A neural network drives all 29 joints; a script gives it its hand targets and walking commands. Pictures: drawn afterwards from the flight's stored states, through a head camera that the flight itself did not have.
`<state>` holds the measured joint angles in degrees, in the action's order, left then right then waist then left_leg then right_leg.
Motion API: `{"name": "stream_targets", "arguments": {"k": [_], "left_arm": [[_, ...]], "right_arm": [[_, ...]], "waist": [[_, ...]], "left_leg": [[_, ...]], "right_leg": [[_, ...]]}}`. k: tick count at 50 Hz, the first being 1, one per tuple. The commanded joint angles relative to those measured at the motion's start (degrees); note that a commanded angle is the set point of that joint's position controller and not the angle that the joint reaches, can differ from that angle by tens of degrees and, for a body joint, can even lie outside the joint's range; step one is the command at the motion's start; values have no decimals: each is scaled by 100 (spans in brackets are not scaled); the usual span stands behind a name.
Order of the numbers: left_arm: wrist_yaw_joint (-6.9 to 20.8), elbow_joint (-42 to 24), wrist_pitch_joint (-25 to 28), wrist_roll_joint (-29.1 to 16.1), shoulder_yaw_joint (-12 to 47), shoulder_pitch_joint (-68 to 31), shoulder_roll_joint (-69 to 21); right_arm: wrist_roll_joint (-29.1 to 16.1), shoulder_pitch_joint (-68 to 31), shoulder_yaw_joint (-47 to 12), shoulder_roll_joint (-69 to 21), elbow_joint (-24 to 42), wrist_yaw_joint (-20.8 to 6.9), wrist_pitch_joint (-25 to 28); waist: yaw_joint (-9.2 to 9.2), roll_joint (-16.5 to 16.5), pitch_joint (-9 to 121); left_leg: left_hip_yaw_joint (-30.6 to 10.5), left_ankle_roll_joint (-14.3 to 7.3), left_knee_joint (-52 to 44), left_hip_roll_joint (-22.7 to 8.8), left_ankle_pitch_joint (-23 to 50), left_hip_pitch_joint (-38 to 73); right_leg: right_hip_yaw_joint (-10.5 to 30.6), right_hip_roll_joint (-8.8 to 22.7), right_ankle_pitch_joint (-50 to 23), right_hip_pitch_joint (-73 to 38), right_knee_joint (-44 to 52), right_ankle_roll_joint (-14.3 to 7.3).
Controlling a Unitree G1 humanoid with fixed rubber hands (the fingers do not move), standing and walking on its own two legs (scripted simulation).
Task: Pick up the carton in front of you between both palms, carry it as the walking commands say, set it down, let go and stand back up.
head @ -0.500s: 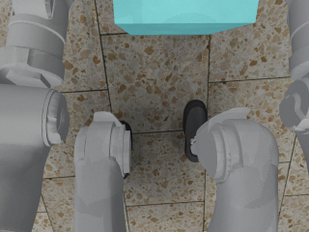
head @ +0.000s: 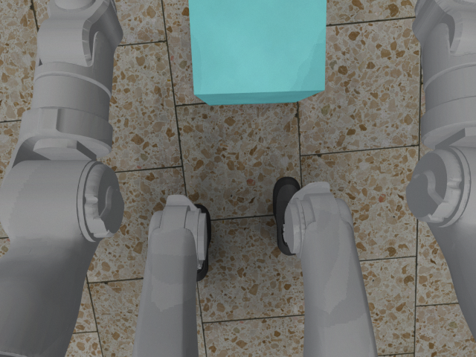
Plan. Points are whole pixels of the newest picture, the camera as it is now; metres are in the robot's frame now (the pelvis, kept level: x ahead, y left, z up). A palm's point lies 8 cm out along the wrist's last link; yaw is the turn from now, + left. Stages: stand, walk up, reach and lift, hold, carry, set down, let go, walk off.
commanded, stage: set down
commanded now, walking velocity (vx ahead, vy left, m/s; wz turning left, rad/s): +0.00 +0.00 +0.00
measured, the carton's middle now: (253, 46) +0.56 -0.07 -0.36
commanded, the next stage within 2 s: let go in 0.46 s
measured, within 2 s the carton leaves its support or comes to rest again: neither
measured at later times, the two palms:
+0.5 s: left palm out of the picture +0.58 +0.13 +0.04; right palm out of the picture +0.55 -0.27 +0.04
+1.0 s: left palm out of the picture +0.44 +0.17 +0.14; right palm out of the picture +0.40 -0.27 +0.14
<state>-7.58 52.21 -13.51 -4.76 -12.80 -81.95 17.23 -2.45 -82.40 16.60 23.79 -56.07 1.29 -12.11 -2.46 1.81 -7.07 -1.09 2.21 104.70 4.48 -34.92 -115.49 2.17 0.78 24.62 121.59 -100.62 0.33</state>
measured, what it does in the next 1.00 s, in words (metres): rises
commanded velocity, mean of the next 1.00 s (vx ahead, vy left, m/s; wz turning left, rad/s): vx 0.00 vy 0.00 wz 0.00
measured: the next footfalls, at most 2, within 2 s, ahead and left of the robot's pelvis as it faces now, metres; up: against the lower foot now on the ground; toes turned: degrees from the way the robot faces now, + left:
none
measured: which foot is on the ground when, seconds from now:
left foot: down 0.00-1.00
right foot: down 0.00-1.00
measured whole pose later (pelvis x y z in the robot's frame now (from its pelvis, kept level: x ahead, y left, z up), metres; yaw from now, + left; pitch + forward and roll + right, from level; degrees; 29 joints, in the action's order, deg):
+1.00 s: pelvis +0.07 -0.01 +0.24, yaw -3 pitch +32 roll +1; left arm 0.2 35.2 -5.0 4.3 -11.7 -26.6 8.8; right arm 4.4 -26.0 12.9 12.6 -35.2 -4.6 -5.3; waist -1.6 0.7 3.2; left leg -3.0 1.8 44.6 1.4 -18.9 -57.7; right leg 0.9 -0.2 11.8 62.9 -42.7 -0.6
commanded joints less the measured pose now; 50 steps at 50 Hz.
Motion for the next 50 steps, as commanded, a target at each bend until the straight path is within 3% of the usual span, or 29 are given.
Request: {"name": "stream_targets", "arguments": {"k": [1,12,26,32,38,50], "left_arm": [[7,-962,16,-45,-20,-1500,725],[221,-934,14,153,-232,-891,578],[449,-915,138,725,-551,-210,238],[436,-1572,103,1122,-506,1240,-9],[520,-2346,371,1009,-221,2811,-176],[809,-2209,1088,875,73,5662,-309]], "right_arm": [[-47,-1534,20,836,1024,9,-25],[156,-915,202,543,1032,-145,-92],[776,-266,576,275,957,-368,106],[1164,1124,442,112,1590,-511,72],[996,2698,119,-174,2492,-581,248],[618,5740,-406,-667,2664,-553,916]], "waist": [[-172,-334,7676],[-91,-284,7151],[-63,-165,6729],[-32,-217,7171],[-30,-428,6622],[95,-347,4934]], "left_leg": [[724,80,-1512,290,1701,1882],[627,121,-2824,240,1910,2260],[437,150,-4474,115,2370,3902],[425,142,-5040,125,3078,4769],[367,96,-5666,113,3173,4808],[186,-15,-6645,-45,2954,6169]], "right_leg": [[-531,-371,-2832,-6315,652,46],[-404,-392,-3084,-6892,1935,36],[-386,-373,-3040,-7664,3667,36],[-325,-379,-3833,-8900,4140,-52],[-75,-272,-4600,-10196,4627,-102],[108,-105,-4148,-10846,5741,-19]]}}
